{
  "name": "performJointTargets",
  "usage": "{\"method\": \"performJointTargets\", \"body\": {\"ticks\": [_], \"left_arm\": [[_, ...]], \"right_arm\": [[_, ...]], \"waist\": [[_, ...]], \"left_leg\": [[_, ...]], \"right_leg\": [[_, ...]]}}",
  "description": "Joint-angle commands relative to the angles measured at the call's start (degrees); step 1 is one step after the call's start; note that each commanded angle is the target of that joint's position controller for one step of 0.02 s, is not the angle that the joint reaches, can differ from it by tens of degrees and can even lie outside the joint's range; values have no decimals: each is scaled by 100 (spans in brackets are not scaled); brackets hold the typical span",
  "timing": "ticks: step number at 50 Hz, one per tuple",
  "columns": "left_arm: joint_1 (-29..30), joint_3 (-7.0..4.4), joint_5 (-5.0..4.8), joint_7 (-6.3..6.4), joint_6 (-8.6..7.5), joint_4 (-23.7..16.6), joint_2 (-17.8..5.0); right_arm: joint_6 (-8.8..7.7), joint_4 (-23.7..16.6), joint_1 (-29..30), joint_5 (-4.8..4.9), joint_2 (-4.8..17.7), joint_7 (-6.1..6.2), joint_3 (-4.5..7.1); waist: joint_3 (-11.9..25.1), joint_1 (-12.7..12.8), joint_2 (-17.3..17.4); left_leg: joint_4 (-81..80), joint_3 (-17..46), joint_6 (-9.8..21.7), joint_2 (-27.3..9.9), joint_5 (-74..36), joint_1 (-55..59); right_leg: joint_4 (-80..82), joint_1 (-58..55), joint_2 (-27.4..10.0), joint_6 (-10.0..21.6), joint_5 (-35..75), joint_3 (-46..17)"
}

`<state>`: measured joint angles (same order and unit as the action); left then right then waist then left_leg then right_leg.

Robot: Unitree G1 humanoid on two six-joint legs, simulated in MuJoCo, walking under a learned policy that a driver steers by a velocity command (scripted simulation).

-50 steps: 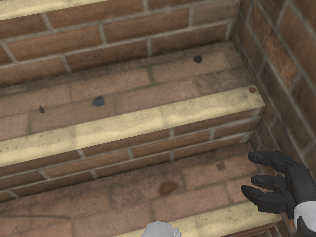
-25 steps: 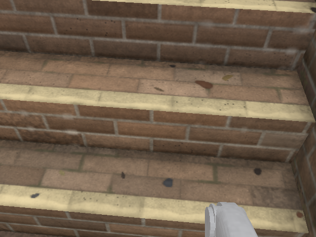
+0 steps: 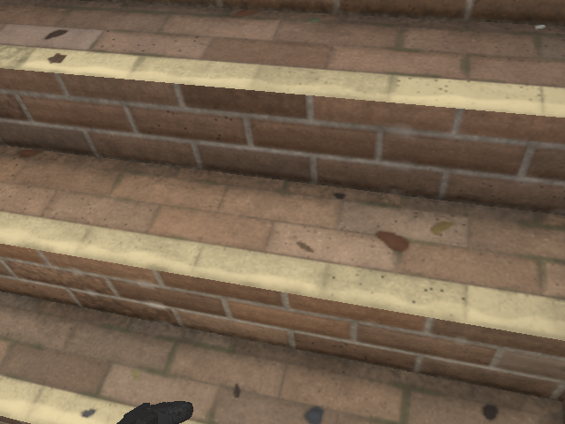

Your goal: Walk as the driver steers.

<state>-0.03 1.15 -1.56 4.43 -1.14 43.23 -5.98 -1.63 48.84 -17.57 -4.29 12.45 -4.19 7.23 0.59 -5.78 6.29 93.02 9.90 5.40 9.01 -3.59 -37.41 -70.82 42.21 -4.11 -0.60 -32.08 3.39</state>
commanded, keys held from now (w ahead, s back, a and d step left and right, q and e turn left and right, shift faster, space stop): w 1.00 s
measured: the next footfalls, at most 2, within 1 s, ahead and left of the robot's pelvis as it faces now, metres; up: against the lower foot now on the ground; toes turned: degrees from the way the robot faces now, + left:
left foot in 0.42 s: +0.24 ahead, +0.23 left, +0.00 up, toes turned +11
right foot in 0.86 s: +0.42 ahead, +0.03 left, +0.21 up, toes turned +4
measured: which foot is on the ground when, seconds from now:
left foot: up 0.00-0.40, down 0.42-0.82, up 0.84-1.00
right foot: down 0.00-0.42, up 0.44-0.84, down 0.86-1.00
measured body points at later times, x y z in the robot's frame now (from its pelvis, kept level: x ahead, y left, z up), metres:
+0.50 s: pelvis +0.20 +0.09 +0.10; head +0.22 +0.11 +0.55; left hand +0.29 +0.37 -0.02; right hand +0.38 -0.13 +0.00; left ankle +0.20 +0.22 -0.64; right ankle +0.07 -0.09 -0.47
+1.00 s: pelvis +0.34 +0.10 +0.24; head +0.31 +0.11 +0.69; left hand +0.35 +0.34 +0.09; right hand +0.55 -0.10 +0.18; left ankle +0.30 +0.24 -0.23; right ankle +0.38 +0.03 -0.43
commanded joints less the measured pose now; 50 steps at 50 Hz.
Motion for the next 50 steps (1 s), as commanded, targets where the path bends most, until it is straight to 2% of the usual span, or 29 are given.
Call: {"method": "performJointTargets", "body": {"ticks": [1, 5, 9, 11, 15, 17, 18, 19, 20, 21, 22, 23, 24, 26, 29, 32, 34, 36, 37, 38, 39, 40, 42, 43, 44, 45, 46, 47, 50], "left_arm": [[526, -124, 127, -16, -122, 26, -229], [-447, -257, 123, -136, -434, 371, -611], [-1196, -434, 82, -117, -611, 341, -1124], [-1281, -549, 237, -57, -614, 356, -1266], [-746, -633, 222, -67, -602, -76, -1450], [-626, -640, 238, -6, -473, -174, -1433], [-1617, -627, 208, -73, -381, 75, -1465], [-1656, -616, 180, -163, -381, 131, -1496], [-1419, -657, -36, -208, -335, 71, -1624], [-1395, -684, -198, -185, -349, -160, -1595], [-1913, -583, -8, -149, -443, -366, -796], [-2151, -500, -129, -153, -501, -308, -376], [-1713, -553, -117, -62, -513, -201, -519], [-203, -404, -9, 30, -585, -788, -93], [649, -98, 208, -140, -403, -1547, 112], [800, 35, 115, -117, -140, -1948, 8], [549, 86, 24, -172, 94, -1850, -223], [-596, 118, 35, -158, 178, -1200, -253], [-1424, 101, 78, -114, 219, -815, -212], [-1559, 118, -11, -142, 110, -752, -284], [-1229, 78, -147, -178, -10, -562, -310], [-1535, 40, -214, -164, -7, -296, -358], [-2038, -214, 12, -47, 256, 445, -722], [-1771, -340, 352, -52, 352, 711, -787], [-1255, -402, 687, -141, 247, 543, -929], [-942, -374, 667, -131, 177, 470, -812], [-799, -358, 577, -183, 8, 650, -622], [-1129, -336, 540, -270, -146, 946, -472], [-1014, -340, 444, -248, -392, 1087, -453]], "right_arm": [[106, -643, -304, -95, -227, -21, -273], [163, -1104, 344, 34, -355, 92, -458], [328, -1661, 1098, 85, -314, 157, -542], [467, -1801, 1440, 134, -228, 36, -535], [542, -1824, 1800, 227, -41, -5, -505], [390, -1754, 1523, 168, 39, -11, -449], [224, -1668, 1444, 198, 33, 105, -423], [63, -1455, 1204, 254, 59, 136, -351], [-72, -1261, 307, 232, 116, 190, -286], [-124, -998, -79, 81, 371, 192, -195], [-263, -877, -60, 4, 489, 131, -255], [-215, -739, -1080, 45, 1163, 186, -90], [-152, -887, -1224, -63, 1498, 265, 70], [-74, -451, -709, -188, 790, 281, -142], [-241, 214, -685, 48, -107, 443, -461], [-497, 347, 192, 139, 402, 381, -465], [-509, 283, 701, 414, 643, 450, -560], [-541, 189, 706, 660, 887, 503, -554], [-667, 268, 473, 765, 1452, 530, -380], [-691, 274, 277, 897, 1541, 523, -306], [-619, 276, -309, 916, 1394, 526, -299], [-621, 162, -463, 761, 1511, 470, -268], [-652, -181, 257, 543, 869, 345, -400], [-544, -389, 584, 300, 96, 256, -595], [-493, -786, 517, 141, -742, 271, -740], [-356, -1356, 771, 49, -774, 315, -704], [-258, -1834, 1069, -114, -826, 334, -778], [-235, -1812, 926, -152, -687, 344, -780], [-97, -1584, 637, 121, -217, 337, -682]], "waist": [[-53, -255, -1164], [-356, 116, -705], [-337, 230, -994], [-138, 194, -1159], [-173, 262, -1550], [89, 109, -1441], [411, 573, -1117], [790, 459, -1059], [1224, -113, -1377], [1318, -225, -1335], [1320, 476, 267], [2242, 65, 1185], [2614, -552, 683], [1054, -141, 469], [-67, 299, 187], [-553, 996, -232], [-593, 1259, -333], [328, 1532, -280], [1030, 1711, 129], [1533, 1590, 283], [2028, 1164, -174], [2429, 1057, -304], [1988, 1149, -765], [1126, 1074, -1170], [663, 913, -1322], [778, 518, -1410], [-66, 167, -1319], [-216, 104, -873], [-506, -62, -479]], "left_leg": [[1633, 300, -138, -150, -21, -1578], [1817, 229, -119, -164, 759, -2566], [1254, 79, -255, -542, 1065, -3323], [177, -154, -226, -1045, 1167, -2621], [-2166, -1174, -80, -1631, 1304, -812], [-4269, -1288, 31, -1698, 1007, 169], [-5071, -1937, -56, -1050, 2449, 342], [-5921, -1843, 77, -829, 1120, 1124], [-7647, -1850, 103, -774, -136, 2348], [-7979, -1740, 8, -940, -742, 3681], [-6432, -955, -188, -2060, -4510, 5011], [-5562, -38, 484, -3048, -7520, 6711], [-6410, 561, 1243, -3422, -5916, 6113], [-6752, 344, 1105, -3014, -2165, 5017], [-7928, 99, 642, -3077, 1684, 3544], [-9246, -1123, 292, -2857, 2018, 1705], [-10222, -2104, 432, -2362, 5, 364], [-9665, -2538, 851, -2158, -6052, 684], [-8809, -2445, 906, -2459, -9447, 1930], [-7807, -2218, 763, -2408, -9957, 2641], [-6859, -1988, 755, -2137, -9243, 2704], [-6281, -1891, 804, -2132, -7997, 2591], [-5129, -1699, 895, -1780, -2981, 1773], [-2420, -1244, 652, -1024, -76, 833], [1025, 404, 307, -38, 849, -342], [2435, 738, 245, 118, 1088, -1224], [2678, 537, 185, -187, 1281, -1997], [2820, 393, 181, -241, 1514, -2475], [2101, -154, -167, -693, 1356, -2540]], "right_leg": [[3482, -825, -898, 680, -829, -1958], [4196, -1750, -1079, 790, 424, -1547], [5009, -2738, -1435, 1062, 1186, -1160], [5409, -2798, -1462, 900, 1212, -699], [6422, -2866, -1190, 902, 1902, 113], [5992, -3592, -1079, 921, 3996, 298], [5292, -4567, -798, 1142, 5217, 253], [4180, -4983, -878, 1055, 7770, 195], [2904, -4916, -663, 877, 8329, 242], [1683, -3770, -554, 721, 6624, 139], [143, -1616, 88, 454, 1419, 196], [-2332, 172, 680, 285, 353, -555], [-4592, 645, 902, 188, 993, -822], [-7111, 2642, 867, 455, 965, -603], [-7787, 4021, 614, 964, -26, -1178], [-6191, 3003, 657, 943, 227, -552], [-3554, 844, 501, 949, 862, 175], [-2345, -1588, 837, 850, 765, 1065], [-2151, -1724, 999, 806, 493, 1240], [-1293, -1819, 1026, 831, 533, 936], [-533, -2160, 1345, 841, 671, 661], [94, -2740, 1462, 764, 666, 331], [1548, -2933, 1322, 848, 695, -321], [2604, -2172, 924, 1333, -124, -1497], [3288, -1818, 273, 1983, 346, -3267], [4446, -1085, -254, 1912, -1836, -4419], [4837, -428, -490, 1642, -2761, -4764], [4789, -754, -438, 1551, -2717, -4635], [4929, -731, -439, 1375, -1561, -3371]]}}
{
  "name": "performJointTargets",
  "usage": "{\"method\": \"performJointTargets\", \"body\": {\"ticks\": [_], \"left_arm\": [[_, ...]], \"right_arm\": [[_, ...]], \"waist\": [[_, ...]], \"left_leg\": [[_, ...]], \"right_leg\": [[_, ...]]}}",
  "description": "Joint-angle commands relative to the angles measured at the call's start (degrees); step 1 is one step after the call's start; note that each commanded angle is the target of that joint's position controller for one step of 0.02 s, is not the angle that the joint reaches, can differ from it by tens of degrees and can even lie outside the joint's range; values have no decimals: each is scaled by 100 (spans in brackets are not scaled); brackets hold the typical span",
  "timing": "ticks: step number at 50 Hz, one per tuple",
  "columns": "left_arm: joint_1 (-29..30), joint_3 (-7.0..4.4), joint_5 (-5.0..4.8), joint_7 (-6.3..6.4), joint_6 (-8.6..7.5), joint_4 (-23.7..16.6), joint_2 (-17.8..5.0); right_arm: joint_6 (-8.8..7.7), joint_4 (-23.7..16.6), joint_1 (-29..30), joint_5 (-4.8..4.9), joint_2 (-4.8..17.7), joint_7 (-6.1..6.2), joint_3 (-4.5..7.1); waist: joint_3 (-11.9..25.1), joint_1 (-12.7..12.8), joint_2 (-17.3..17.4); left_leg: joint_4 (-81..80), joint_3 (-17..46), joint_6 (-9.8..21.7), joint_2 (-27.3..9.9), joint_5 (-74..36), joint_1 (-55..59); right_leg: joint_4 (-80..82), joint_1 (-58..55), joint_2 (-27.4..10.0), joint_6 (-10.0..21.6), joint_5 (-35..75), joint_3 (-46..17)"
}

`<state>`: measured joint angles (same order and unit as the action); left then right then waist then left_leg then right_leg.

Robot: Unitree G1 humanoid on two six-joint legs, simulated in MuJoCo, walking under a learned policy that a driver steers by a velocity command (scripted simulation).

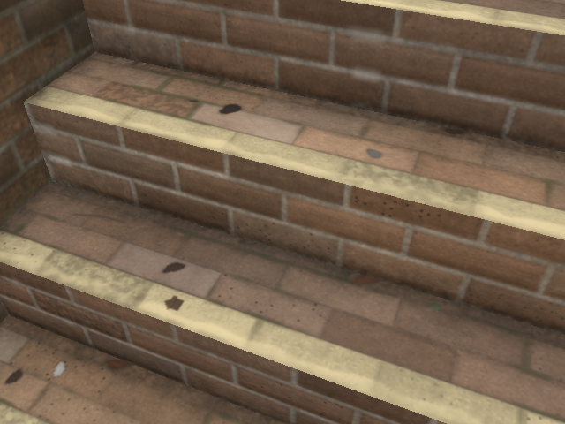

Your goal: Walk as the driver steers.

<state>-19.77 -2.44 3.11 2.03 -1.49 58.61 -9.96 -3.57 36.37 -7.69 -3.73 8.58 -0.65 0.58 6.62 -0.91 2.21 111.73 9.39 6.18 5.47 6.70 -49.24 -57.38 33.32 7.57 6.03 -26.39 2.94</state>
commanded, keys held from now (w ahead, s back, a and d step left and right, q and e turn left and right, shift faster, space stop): w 0.18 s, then w+e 0.68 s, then e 0.14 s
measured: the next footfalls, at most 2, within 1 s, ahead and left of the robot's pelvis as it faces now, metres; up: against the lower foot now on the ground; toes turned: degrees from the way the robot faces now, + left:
left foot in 0.34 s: +0.18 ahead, +0.19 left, +0.00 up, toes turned +4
right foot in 0.70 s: +0.34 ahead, +0.03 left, +0.20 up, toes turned -11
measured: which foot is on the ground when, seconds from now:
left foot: up 0.00-0.32, down 0.34-0.70, up 0.72-1.00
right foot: down 0.00-0.34, up 0.36-0.68, down 0.70-1.00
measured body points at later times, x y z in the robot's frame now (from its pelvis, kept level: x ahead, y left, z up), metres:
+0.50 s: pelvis +0.16 +0.09 +0.07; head +0.16 +0.12 +0.51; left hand +0.40 +0.28 -0.02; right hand +0.11 -0.14 -0.07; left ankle +0.14 +0.18 -0.67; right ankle +0.11 -0.02 -0.27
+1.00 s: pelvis +0.34 +0.09 +0.26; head +0.36 +0.08 +0.71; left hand +0.41 +0.33 +0.12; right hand +0.56 -0.14 +0.24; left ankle +0.44 +0.19 -0.14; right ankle +0.30 +0.04 -0.47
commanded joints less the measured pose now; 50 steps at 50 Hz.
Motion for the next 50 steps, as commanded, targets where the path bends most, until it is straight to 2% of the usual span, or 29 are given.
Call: {"method": "performJointTargets", "body": {"ticks": [1, 4, 7, 10, 13, 16, 17, 18, 19, 20, 22, 24, 26, 28, 30, 31, 32, 33, 34, 35, 36, 37, 38, 39, 41, 43, 46, 47, 50], "left_arm": [[856, -21, -61, 77, -436, -449, -231], [622, -129, -236, 225, -563, -601, -614], [505, -204, -263, 239, -594, -763, -699], [722, -310, -228, 200, -560, -1009, -984], [271, -325, -222, 143, -461, -960, -997], [641, -239, -191, 38, -415, -1096, -742], [705, -155, -241, -27, -481, -1319, -532], [351, -32, -348, -87, -551, -1596, 168], [100, -51, -395, 13, -499, -1608, 123], [733, -85, -321, 127, -463, -1774, 151], [2654, 183, -219, 150, -545, -2819, 632], [2521, 338, -153, -5, -413, -3069, 830], [2283, 339, -237, -84, -229, -3095, 493], [2670, 298, -275, -77, 136, -3158, 251], [3004, 438, -378, 18, 313, -3395, 230], [2587, 504, -423, -21, 293, -3251, 271], [2204, 565, -522, 1, 288, -3042, 331], [1321, 504, -546, 53, 330, -2553, 307], [494, 424, -410, 99, 301, -2394, 86], [266, 321, -232, 66, 224, -2293, -201], [403, 152, -175, 34, 275, -2139, -596], [285, -142, -144, 74, 413, -2056, -1174], [890, -344, -62, 201, 523, -2224, -1279], [1446, -288, -99, 188, 416, -2217, -1061], [738, -136, -27, 158, 14, -1273, -480], [913, -51, -83, 7, -189, -1043, -48], [433, -46, -270, -142, -386, -852, -265], [-3, -60, -189, -110, -424, -723, -254], [-719, -152, -111, -31, -495, -679, -523]], "right_arm": [[127, -417, -197, 37, 163, -36, -27], [222, -426, 16, 215, 224, -35, 9], [223, -137, -348, 391, 108, -85, -11], [186, -179, -83, 397, 39, -50, -14], [135, -25, -411, 391, 141, -77, 62], [-209, 571, -1905, 254, 525, 36, 272], [-286, 642, -2269, 222, 795, 100, 340], [-252, 890, -2667, 135, 1176, 101, 401], [-134, 1057, -3145, 18, 1434, 182, 476], [-99, 953, -2762, -149, 991, 222, 381], [-216, 1247, -2074, -254, 436, 195, 198], [-366, 1641, -2270, -79, 112, 118, 45], [-461, 1563, -1533, 33, 186, 52, -3], [-596, 1602, -1433, 181, 465, 42, 18], [-570, 1889, -2019, 441, 888, 203, 83], [-453, 1858, -1721, 559, 896, 303, 74], [-433, 1838, -1967, 736, 1142, 464, 95], [-467, 1696, -1953, 775, 1352, 573, 167], [-458, 1527, -1725, 854, 1775, 507, 330], [-398, 1196, -1581, 891, 1890, 356, 412], [-430, 793, -1578, 691, 1809, 216, 450], [-493, 395, -931, 343, 1417, -103, 418], [-472, -130, 172, 30, 995, -290, 398], [-422, -609, 617, -182, 138, -278, 165], [-436, -927, 256, -215, -551, -127, -184], [-335, -788, -92, -117, -460, 21, -275], [-144, -912, 390, -71, -367, 184, -366], [-113, -987, 752, -19, -507, 235, -391], [-131, -1255, 1191, 49, -560, 320, -405]], "waist": [[-1144, -530, 59], [-982, -317, -21], [-649, -286, -551], [-500, -148, -985], [-429, -55, -797], [-184, -691, -483], [-49, -762, -735], [352, -340, 790], [1008, -531, 1663], [669, -552, 723], [-678, -448, 74], [-926, 86, -199], [-1128, 574, -425], [-1312, 444, -119], [-1077, 235, 590], [-597, 552, 586], [-72, 631, 774], [634, 807, 848], [1280, 1083, 1176], [1686, 1026, 989], [1834, 769, 423], [1688, 824, -860], [1239, 889, -1083], [260, 647, -629], [-1151, -69, 171], [-1363, -419, 442], [-1493, -233, 331], [-1252, 57, -118], [-883, 387, -506]], "left_leg": [[-208, -40, -297, -624, 249, -1411], [-1377, -528, -349, -928, 26, -1005], [-3050, -1106, -191, -1068, -329, 263], [-4702, -1382, 160, -1194, -201, 1297], [-6610, -1822, 231, -802, 664, 2078], [-9056, -1784, 60, -458, -5, 3631], [-9322, -1353, -180, -890, -257, 4460], [-9006, 393, -198, -2341, -3072, 5993], [-9639, 2146, 648, -3238, -2542, 6645], [-9777, 1995, 971, -3303, -824, 6160], [-9699, 596, 692, -2788, 128, 5318], [-9615, -156, 238, -2612, 289, 4720], [-10254, -1193, -312, -2187, 410, 3244], [-10862, -1829, -567, -1768, -913, 2511], [-11586, -2289, -319, -1701, -3322, 3200], [-11259, -2909, -110, -1380, -5274, 3258], [-10718, -2723, 180, -1622, -8059, 3837], [-9805, -2615, 363, -2137, -11123, 4549], [-8459, -2540, 557, -2473, -12446, 5191], [-7185, -2408, 767, -2505, -11996, 5261], [-5976, -1929, 682, -2269, -9674, 4103], [-4132, -1796, 393, -1157, -3323, 2454], [-660, -539, 124, -83, -686, 417], [1437, -64, -74, -127, -463, -685], [1590, -270, -58, -377, -311, -1640], [1173, -386, -122, -542, -475, -1588], [339, -866, -271, -838, -204, -2097], [1466, -1147, -222, -682, 56, -2501], [2391, -925, -163, -863, 654, -3695]], "right_leg": [[3699, 29, -1713, 706, -1958, -3315], [4099, -249, -1841, 891, -1310, -2699], [4339, -395, -1614, 731, -756, -1652], [4859, -841, -1871, 774, 237, -1514], [4805, -1957, -1971, 971, 1668, -1607], [1881, -2583, -1311, 827, 5362, -812], [705, -1739, -1170, 591, 4474, -874], [-1000, 215, -600, 152, 1428, -368], [-3478, 1626, -176, -154, 472, -262], [-6129, 2595, -348, -150, 596, -637], [-9228, 4767, -296, 143, 877, -1007], [-9825, 5203, -340, 388, 646, -1357], [-7978, 4079, -361, 354, 932, -928], [-6579, 3320, -191, 228, 1511, -3], [-4883, 2690, -476, 242, 663, 861], [-3439, 1235, -511, 359, 371, 1037], [-2610, 493, -209, 362, 4, 1111], [-2902, 51, 143, 350, -732, 1640], [-2406, -299, 200, 518, -1200, 1344], [-1307, -898, 503, 591, -1387, 769], [-375, -1840, 408, 765, -1398, -445], [1721, -2117, -486, 1265, -2472, -3292], [3602, -1781, -1042, 1784, -3935, -6191], [3929, -1095, -1326, 1545, -2924, -6072], [3570, -175, -1203, 1093, -1608, -4546], [3368, 151, -895, 796, -443, -3372], [3287, -203, -792, 640, 1196, -2514], [3302, -629, -966, 859, 2128, -2661], [3587, -2144, -1344, 910, 2515, -3021]]}}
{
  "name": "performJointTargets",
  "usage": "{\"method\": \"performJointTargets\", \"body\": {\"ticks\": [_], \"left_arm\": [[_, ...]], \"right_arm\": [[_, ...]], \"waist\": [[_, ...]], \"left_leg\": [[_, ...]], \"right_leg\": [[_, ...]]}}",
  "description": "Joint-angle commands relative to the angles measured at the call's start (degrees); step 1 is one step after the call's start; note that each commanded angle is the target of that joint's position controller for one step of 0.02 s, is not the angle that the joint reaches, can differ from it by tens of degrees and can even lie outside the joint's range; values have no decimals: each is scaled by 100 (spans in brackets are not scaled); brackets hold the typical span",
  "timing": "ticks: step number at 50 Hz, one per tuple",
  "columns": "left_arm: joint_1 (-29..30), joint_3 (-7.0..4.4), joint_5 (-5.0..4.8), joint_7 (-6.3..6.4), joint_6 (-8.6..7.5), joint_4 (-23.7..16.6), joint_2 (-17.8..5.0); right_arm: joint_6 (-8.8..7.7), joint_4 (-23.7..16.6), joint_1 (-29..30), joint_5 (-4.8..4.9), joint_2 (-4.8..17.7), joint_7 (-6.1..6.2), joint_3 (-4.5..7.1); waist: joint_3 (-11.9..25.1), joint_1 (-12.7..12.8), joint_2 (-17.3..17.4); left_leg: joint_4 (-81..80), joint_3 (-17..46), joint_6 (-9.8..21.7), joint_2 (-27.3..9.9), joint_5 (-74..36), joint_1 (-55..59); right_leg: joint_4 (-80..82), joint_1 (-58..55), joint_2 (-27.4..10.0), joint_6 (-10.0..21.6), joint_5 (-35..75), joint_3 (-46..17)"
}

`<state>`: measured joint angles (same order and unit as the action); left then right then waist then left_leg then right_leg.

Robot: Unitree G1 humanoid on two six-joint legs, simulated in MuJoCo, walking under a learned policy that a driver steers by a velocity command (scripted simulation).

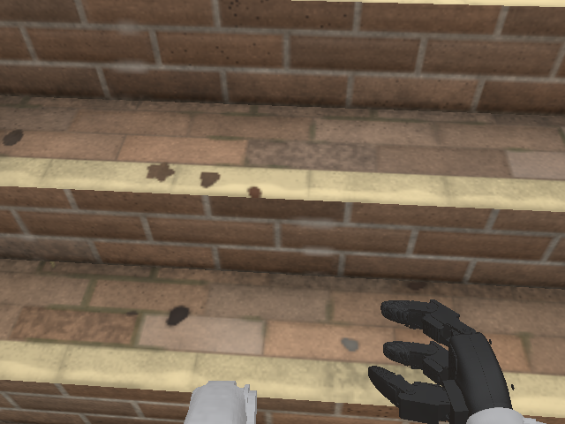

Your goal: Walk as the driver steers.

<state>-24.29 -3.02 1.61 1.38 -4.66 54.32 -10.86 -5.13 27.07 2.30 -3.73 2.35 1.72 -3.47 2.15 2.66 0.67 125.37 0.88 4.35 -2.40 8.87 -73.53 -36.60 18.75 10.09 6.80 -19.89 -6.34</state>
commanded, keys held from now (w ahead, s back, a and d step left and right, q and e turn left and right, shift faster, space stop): e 0.74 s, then q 0.26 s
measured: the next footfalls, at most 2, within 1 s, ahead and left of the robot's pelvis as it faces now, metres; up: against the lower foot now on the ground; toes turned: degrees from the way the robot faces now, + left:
left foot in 0.18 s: +0.27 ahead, +0.16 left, +0.20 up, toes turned -1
right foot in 0.66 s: +0.24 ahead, -0.14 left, +0.20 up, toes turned -22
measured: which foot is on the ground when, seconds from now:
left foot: up 0.00-0.16, down 0.18-0.66, up 0.68-0.98, down 1.00-1.00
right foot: down 0.00-0.20, up 0.22-0.64, down 0.66-1.00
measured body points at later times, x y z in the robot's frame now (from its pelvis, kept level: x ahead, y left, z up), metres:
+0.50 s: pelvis +0.14 +0.06 +0.15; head +0.17 +0.05 +0.60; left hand +0.43 +0.21 +0.10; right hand +0.22 -0.21 +0.04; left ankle +0.23 +0.16 -0.52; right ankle +0.13 -0.09 -0.36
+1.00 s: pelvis +0.21 -0.01 +0.21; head +0.21 +0.00 +0.66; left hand +0.46 +0.12 +0.13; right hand +0.23 -0.27 +0.10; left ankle +0.26 +0.10 -0.51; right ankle +0.21 -0.12 -0.52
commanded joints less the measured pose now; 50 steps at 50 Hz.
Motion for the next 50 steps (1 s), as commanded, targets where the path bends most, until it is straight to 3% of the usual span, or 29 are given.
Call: {"method": "performJointTargets", "body": {"ticks": [1, 4, 5, 6, 7, 8, 9, 10, 11, 12, 14, 15, 17, 19, 21, 26, 28, 29, 30, 32, 33, 34, 35, 37, 40, 44, 46, 48, 50], "left_arm": [[-209, -134, 36, 59, -173, -320, -519], [-667, -188, -52, 249, -33, -295, -477], [-650, -395, -182, 318, 76, -415, -1032], [-602, -436, -55, 368, 194, -388, -925], [-40, -421, -97, 325, 176, -708, -985], [42, -420, -159, 240, 78, -832, -974], [380, -560, -386, 103, -91, -960, -1373], [913, -635, -493, -56, -373, -1150, -1516], [1411, -519, -558, -247, -344, -1734, -943], [1368, -480, 5, -303, -320, -1881, -798], [1297, -342, 261, -316, -13, -2040, -213], [1143, -229, 356, -199, 176, -2062, -20], [805, -67, 303, 6, 495, -2014, 211], [1088, 38, 162, 98, 635, -2186, 382], [1264, -13, 110, 117, 701, -2289, 188], [1949, -252, 197, 107, 846, -2754, -223], [2028, -147, 60, -52, 877, -2877, -116], [2327, -90, -193, -196, 827, -3051, -89], [2400, -138, -254, -221, 828, -3017, -192], [1647, -239, -205, -179, 737, -2630, -396], [1048, -317, -82, -161, 575, -2357, -455], [857, -375, 87, -148, 475, -2376, -818], [652, -506, 56, 37, 522, -2553, -1201], [1514, -419, 182, 125, 578, -2779, -1078], [1855, -90, 132, 234, 547, -2743, -420], [1269, 73, 124, 303, 383, -2348, -221], [1149, 175, 142, 306, 382, -2296, -50], [910, 72, 126, 278, 388, -2175, -269], [1068, -31, -69, 159, 381, -2120, -345]], "right_arm": [[18, -517, 561, 21, 85, 70, -9], [199, -978, 1504, -47, 38, -42, -80], [286, -1284, 1946, 84, -67, -87, -167], [366, -1272, 1762, 205, -183, -74, -174], [381, -795, 737, 374, -38, -76, -66], [406, -343, -282, 525, 272, -22, 146], [355, -154, -1172, 594, 805, 47, 408], [287, 10, -1949, 470, 1387, 134, 669], [339, 109, -2152, 155, 1977, 272, 823], [525, -143, -1220, 205, 1798, 312, 823], [612, 353, -234, 396, 850, 304, 670], [582, 628, -151, 384, 549, 346, 594], [408, 1108, -154, 211, 312, 277, 474], [157, 1471, -375, 188, 261, 218, 442], [-8, 1518, -501, 209, 716, 191, 571], [51, 1165, -642, 91, 1346, 319, 825], [269, 1093, -786, 86, 1559, 318, 873], [384, 1025, -1112, 27, 1804, 424, 929], [506, 1023, -1524, 16, 1947, 488, 1017], [545, 1106, -1783, 35, 2157, 342, 1093], [596, 1252, -1822, 19, 1848, 218, 1046], [566, 829, -1315, 147, 1337, 92, 895], [540, 398, -886, 284, 1217, 67, 851], [468, 550, -771, 314, 911, 81, 839], [582, 664, -855, 154, 951, 86, 789], [852, 879, -1574, 191, 970, 81, 677], [869, 1115, -1740, 367, 950, 91, 604], [703, 1248, -1807, 331, 1146, 119, 673], [593, 1176, -1614, 168, 1091, 193, 666]], "waist": [[-478, 71, -270], [-304, 432, -229], [53, 576, -516], [277, 421, -969], [855, -67, -997], [1860, -341, -1060], [2427, -908, -1161], [2911, -1460, -794], [3106, -1622, 1715], [3245, -1120, 1836], [1394, -83, 29], [237, 176, -224], [-365, 491, 44], [-605, 568, 125], [-506, 500, 59], [73, 212, 247], [34, 78, 489], [166, -127, 925], [228, -422, 1117], [604, -431, 311], [420, -95, 65], [314, 75, -934], [1062, 399, -1976], [1050, 54, -1139], [285, -267, -616], [-68, -280, -769], [83, -216, -1054], [9, -105, -1440], [-244, -212, -500]], "left_leg": [[778, -56, 17, -102, 621, -1378], [-1388, -370, -150, -132, 317, -691], [-2914, -617, -38, -67, 1478, 543], [-3540, -622, 128, -88, 2020, 1563], [-4599, -850, 268, 180, 2583, 3304], [-4781, -975, 317, 475, 2167, 4844], [-5784, -808, 363, 543, 1481, 5803], [-6740, 404, 550, -3, 1257, 6920], [-8551, 3621, 1649, -1924, -617, 7634], [-9745, 5238, 1828, -2213, -1029, 6765], [-8957, 3399, 1198, -1829, 2860, 5216], [-8613, 2555, 849, -1625, 3243, 4029], [-8597, 1358, 667, -1330, 2482, 3120], [-8757, 734, 531, -1361, 1931, 3283], [-8950, 466, 493, -1536, 1406, 3765], [-9350, 357, 537, -2184, 1359, 4906], [-9483, -458, 300, -1831, 1432, 5126], [-9940, -680, 96, -1779, 1532, 5367], [-9848, -670, 113, -1756, 1648, 5725], [-9410, -961, 141, -1758, 1675, 5479], [-8193, -1312, -55, -1210, 1612, 5432], [-6847, -1312, -428, -751, 1925, 3694], [-5304, -675, -709, -125, 2355, 3311], [-2919, 191, -831, -302, 1420, 3159], [-3045, 185, -711, -223, 399, 3138], [-5387, -13, -613, 116, 499, 4029], [-7613, -97, -502, 144, 1717, 5172], [-8776, -95, -235, 3, 1700, 5898], [-9763, -238, -161, 202, 526, 5801]], "right_leg": [[1594, -797, -1603, 824, 1712, -2102], [2082, -945, -1437, 846, 2021, -2112], [3100, -934, -1682, 782, 3236, -1835], [3085, -797, -1765, 742, 3931, -1549], [2488, -642, -1540, 474, 6246, -610], [1845, -831, -1596, 352, 8984, -674], [800, -1123, -1619, 230, 10217, -748], [-704, -671, -1481, 53, 8749, -963], [-3566, 1426, -135, -499, 3799, -451], [-6701, 1674, -1, -777, 665, -512], [-7128, 2776, -674, -582, 1672, -412], [-7005, 2924, -786, -502, 1824, -326], [-7875, 2919, -610, -457, 2088, -210], [-7911, 3573, -634, -387, 2150, -426], [-7620, 3854, -710, -440, 2388, -484], [-6199, 3527, -1347, -718, 2760, -256], [-3707, 2652, -1606, -715, 1550, 535], [-2125, 1866, -1721, -598, -84, 763], [-1437, 1444, -1616, -590, -979, 1182], [-868, -195, -1101, -578, -784, 1743], [97, -325, -1224, -507, -296, 1106], [526, -1099, -2244, -168, 1749, -1059], [1811, -1204, -3112, 592, 1855, -3350], [1874, -801, -2957, 912, 1196, -2671], [1371, -331, -2254, 466, 473, -1091], [1559, -194, -2028, 416, 245, -331], [2009, -194, -2120, 241, 398, 22], [1896, -223, -2404, 392, 1185, -250], [909, -254, -2003, 86, 1664, 175]]}}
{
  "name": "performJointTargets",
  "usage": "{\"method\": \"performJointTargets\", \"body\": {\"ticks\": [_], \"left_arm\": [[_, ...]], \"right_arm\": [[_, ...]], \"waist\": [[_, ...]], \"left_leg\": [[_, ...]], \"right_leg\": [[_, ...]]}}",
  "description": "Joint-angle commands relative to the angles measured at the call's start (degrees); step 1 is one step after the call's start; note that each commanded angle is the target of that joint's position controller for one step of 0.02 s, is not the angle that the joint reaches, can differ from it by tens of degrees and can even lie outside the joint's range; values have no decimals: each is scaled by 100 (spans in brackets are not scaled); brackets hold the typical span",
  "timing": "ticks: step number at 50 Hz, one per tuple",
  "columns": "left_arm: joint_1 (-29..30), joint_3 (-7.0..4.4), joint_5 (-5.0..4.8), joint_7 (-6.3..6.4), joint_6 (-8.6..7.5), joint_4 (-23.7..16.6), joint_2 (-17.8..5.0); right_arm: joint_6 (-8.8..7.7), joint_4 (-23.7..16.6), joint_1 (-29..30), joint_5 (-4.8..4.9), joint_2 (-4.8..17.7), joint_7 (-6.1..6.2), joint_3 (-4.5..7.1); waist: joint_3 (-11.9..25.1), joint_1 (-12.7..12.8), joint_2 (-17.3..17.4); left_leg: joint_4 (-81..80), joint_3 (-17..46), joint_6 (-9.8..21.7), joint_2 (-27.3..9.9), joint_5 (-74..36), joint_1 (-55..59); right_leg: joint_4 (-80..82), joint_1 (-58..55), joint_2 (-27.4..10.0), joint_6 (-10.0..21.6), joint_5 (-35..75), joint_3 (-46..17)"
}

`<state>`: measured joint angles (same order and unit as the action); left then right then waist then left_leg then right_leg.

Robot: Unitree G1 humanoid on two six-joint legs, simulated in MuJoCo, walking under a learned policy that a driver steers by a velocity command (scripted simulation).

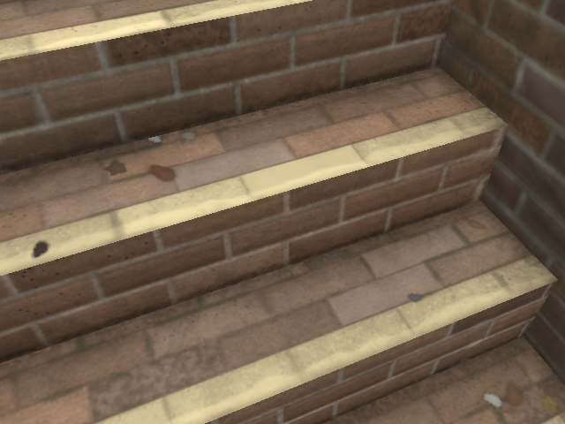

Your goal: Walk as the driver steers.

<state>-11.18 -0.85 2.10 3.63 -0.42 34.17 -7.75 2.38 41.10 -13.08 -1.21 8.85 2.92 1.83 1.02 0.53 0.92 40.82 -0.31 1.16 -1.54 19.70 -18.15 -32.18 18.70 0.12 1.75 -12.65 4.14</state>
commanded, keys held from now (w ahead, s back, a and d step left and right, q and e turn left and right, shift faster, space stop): q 0.80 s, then no key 0.20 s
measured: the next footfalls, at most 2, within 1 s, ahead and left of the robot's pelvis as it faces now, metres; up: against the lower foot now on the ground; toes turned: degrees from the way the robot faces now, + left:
left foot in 0.54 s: -0.02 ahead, +0.14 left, +0.00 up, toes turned +18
right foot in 0.90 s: +0.08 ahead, -0.03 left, +0.00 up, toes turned +28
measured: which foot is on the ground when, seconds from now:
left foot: down 0.00-0.28, up 0.30-0.52, down 0.54-0.90, up 0.92-1.00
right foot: down 0.00-0.54, up 0.56-0.88, down 0.90-1.00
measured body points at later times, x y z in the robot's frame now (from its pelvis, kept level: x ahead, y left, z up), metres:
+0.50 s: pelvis -0.01 +0.01 -0.01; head +0.00 +0.03 +0.44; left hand +0.06 +0.30 -0.11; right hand +0.24 -0.16 -0.08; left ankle -0.06 +0.12 -0.71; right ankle +0.04 -0.11 -0.73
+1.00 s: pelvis -0.02 +0.00 +0.00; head +0.02 -0.02 +0.44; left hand +0.00 +0.26 -0.09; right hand +0.23 -0.13 -0.13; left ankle -0.11 +0.11 -0.66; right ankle +0.04 -0.05 -0.73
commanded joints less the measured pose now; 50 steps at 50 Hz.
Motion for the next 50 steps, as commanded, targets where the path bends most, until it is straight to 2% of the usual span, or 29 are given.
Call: {"method": "performJointTargets", "body": {"ticks": [1, 2, 3, 6, 11, 14, 16, 17, 18, 20, 21, 24, 25, 26, 27, 28, 29, 31, 33, 36, 39, 41, 43, 44, 45, 46, 47, 49, 50], "left_arm": [[-256, -324, -99, -112, -65, -170, -694], [-385, -361, -74, -176, -42, -297, -684], [-237, -318, -119, -221, 0, -318, -551], [-120, -259, -254, -175, -81, -193, -432], [-338, -233, -135, -156, -148, -112, -522], [-414, -311, 26, -85, -106, -164, -802], [-413, -367, 70, 51, -52, -278, -966], [-359, -341, 70, 133, -46, -354, -937], [-139, -338, 93, 194, -88, -370, -1031], [305, -260, 144, 272, -178, -269, -1025], [374, -291, 188, 308, -207, -332, -1198], [-158, -393, -5, 206, 5, -104, -1201], [-242, -434, -37, 133, 93, -49, -1228], [-359, -444, -18, 14, 116, 47, -1160], [-66, -416, -8, -116, 88, -164, -977], [555, -323, -116, -187, 100, -678, -817], [523, -292, 12, -193, 66, -583, -639], [626, -265, 83, -215, -18, -501, -689], [805, -164, 145, -239, -2, -777, -602], [535, -36, 158, -252, 37, -790, -461], [562, 75, -5, -254, 63, -962, -431], [434, 62, -292, -190, 103, -767, -486], [-563, -16, -341, 62, 69, -373, -434], [-319, -11, -234, 115, -15, -328, -395], [-188, 0, -64, 82, -120, -382, -515], [107, -81, -33, 39, -125, -646, -835], [265, -87, -46, 23, -135, -704, -658], [366, 43, -63, -7, -195, -507, -228], [163, -46, -2, 49, -178, -256, -555]], "right_arm": [[-261, -354, 28, -134, 480, 63, 133], [-354, -498, 98, -35, 639, 93, 166], [-372, -652, 281, 26, 685, 144, 200], [-358, -803, 409, 28, 755, 169, 265], [-354, -865, 373, 106, 704, 167, 334], [-293, -884, 422, 160, 622, 137, 338], [-302, -823, 333, 115, 598, 140, 353], [-311, -836, 412, 67, 616, 140, 394], [-300, -928, 475, -45, 472, 67, 393], [-249, -1125, 443, -107, 356, -139, 252], [-221, -1281, 579, -120, 278, -165, 205], [-157, -863, 268, 151, 363, -210, 152], [-197, -717, 96, 129, 438, -159, 179], [-243, -641, -22, -1, 607, -112, 255], [-289, -635, -366, -130, 985, -105, 375], [-257, -930, -381, -162, 1551, 21, 532], [-279, -1129, -69, -76, 1485, 7, 512], [-233, -1178, 738, -111, 1254, 13, 398], [-210, -989, 865, 25, 1138, 86, 348], [-189, -819, 650, -40, 1016, 118, 341], [-124, -727, 393, -163, 1175, 206, 432], [-67, -770, 258, -246, 1170, 224, 459], [-222, -754, 471, -140, 918, 141, 392], [-261, -621, 342, -50, 611, 14, 333], [-297, -585, 200, 15, 292, -129, 283], [-301, -677, -67, 90, 539, -171, 336], [-279, -481, -179, -10, 790, -145, 426], [-177, -263, -70, -121, 683, -178, 397], [-108, -469, 181, -94, 490, -158, 332]], "waist": [[46, 27, -17], [198, 197, 667], [197, 87, 1522], [-143, -20, 945], [461, -28, 531], [770, 112, -576], [915, 331, -1529], [868, 376, -1174], [819, 207, -901], [507, -280, -252], [353, -373, -504], [486, 60, -933], [521, 85, -972], [503, 15, -450], [570, -293, 531], [764, -634, 2075], [759, -525, 1227], [-84, -112, 517], [-304, 54, 538], [185, 48, 322], [293, -32, 639], [531, -210, 849], [757, 140, 1029], [641, 15, 336], [784, -50, -884], [1205, -13, -1886], [1288, -40, -1454], [348, -182, -296], [-89, -159, -597]], "left_leg": [[-1320, 423, 220, -164, -1364, 458], [-1234, 1143, 452, -590, -2773, 726], [-1699, 2052, 916, -940, -1904, 387], [-1869, 2347, 1162, -894, -1482, 68], [-886, 1781, 740, -383, -2429, -151], [303, 927, 297, 159, -1602, -1189], [2433, 177, -10, 430, 741, -1670], [4091, 121, -211, 228, 1240, -1871], [5177, 370, -317, 60, 1228, -2131], [3865, 543, -238, -211, 540, -1940], [2864, 668, -133, -345, 374, -1831], [-214, -688, 24, 341, 1087, -579], [-748, -854, 93, 436, 119, -187], [-1177, -482, 173, 352, -572, 215], [-1202, 1038, 478, -455, -2070, 1449], [-1920, 3450, 1367, -1654, -2651, 1501], [-2356, 3760, 1762, -1797, -2026, 810], [-2200, 2707, 1623, -1180, -580, -85], [-1598, 2219, 1580, -594, -1034, -376], [-1325, 2232, 1468, -502, -1622, -9], [-1545, 2256, 1168, -337, -1172, 266], [-1748, 2203, 1108, -548, -1593, 174], [-1455, 2441, 917, -801, -2735, -174], [-799, 2043, 652, -397, -2354, -323], [544, 1467, 279, 120, -219, -1279], [1609, 907, -60, 558, 974, -1787], [2895, 921, -291, 371, 880, -1539], [3549, 1014, -506, 293, 236, -1697], [3736, 835, -549, 445, -147, -1992]], "right_leg": [[-108, -3, -855, 383, 695, -693], [-427, 440, -583, 138, -182, -425], [-611, 739, -379, -163, -434, -144], [-848, 799, -64, -257, -377, -152], [-386, -15, -134, 15, 146, -210], [157, -760, -1061, 546, 844, -1056], [934, -797, -2367, 1535, 1597, -2290], [1083, -603, -2839, 2003, 2498, -2501], [911, -542, -2667, 2104, 2848, -2174], [793, -314, -1789, 1332, 1585, -980], [630, -353, -1695, 1105, 1677, -845], [364, -818, -1362, 928, 1612, 77], [11, -768, -1432, 784, 1628, 92], [-929, -411, -1257, 486, 1195, 370], [-2190, 1374, -1141, 30, -670, 328], [-3373, 2624, -366, -359, -1894, -34], [-4619, 2402, -456, -529, -1369, -727], [-5446, 2646, -473, -595, -415, -677], [-5881, 2891, -257, -381, 250, -505], [-5658, 2758, -123, -230, 416, -473], [-3243, 2234, -11, -102, -1042, -255], [-1283, 1017, 170, -12, -2108, -76], [-77, -561, -57, 275, 74, -152], [552, -860, -233, 257, 480, -460], [822, -1685, -1091, 332, 1755, -1431], [1113, -1682, -2094, 1004, 3098, -2745], [1349, -1046, -2261, 1429, 2265, -3144], [1477, -364, -1472, 1122, -134, -2185], [1409, -189, -1081, 1145, -785, -1857]]}}
Keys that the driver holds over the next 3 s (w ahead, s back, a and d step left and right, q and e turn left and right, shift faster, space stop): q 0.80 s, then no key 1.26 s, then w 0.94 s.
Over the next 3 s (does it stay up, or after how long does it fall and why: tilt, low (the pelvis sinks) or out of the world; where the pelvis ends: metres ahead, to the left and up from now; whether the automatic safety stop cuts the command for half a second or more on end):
stays up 0.22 0.22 0.21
